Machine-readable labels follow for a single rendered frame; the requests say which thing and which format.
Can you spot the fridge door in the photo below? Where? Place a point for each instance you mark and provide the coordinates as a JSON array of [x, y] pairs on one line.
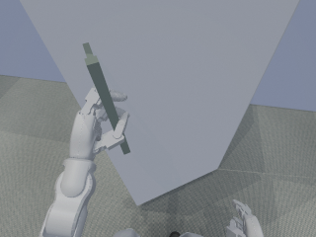
[[189, 69]]

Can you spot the robot left hand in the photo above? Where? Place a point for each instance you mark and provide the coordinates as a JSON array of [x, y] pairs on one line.
[[86, 127]]

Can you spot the handle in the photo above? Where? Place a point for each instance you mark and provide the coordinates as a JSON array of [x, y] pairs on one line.
[[100, 83]]

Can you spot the robot right hand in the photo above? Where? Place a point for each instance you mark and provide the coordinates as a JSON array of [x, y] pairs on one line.
[[249, 227]]

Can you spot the left robot forearm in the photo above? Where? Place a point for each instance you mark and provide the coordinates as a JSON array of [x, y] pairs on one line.
[[67, 215]]

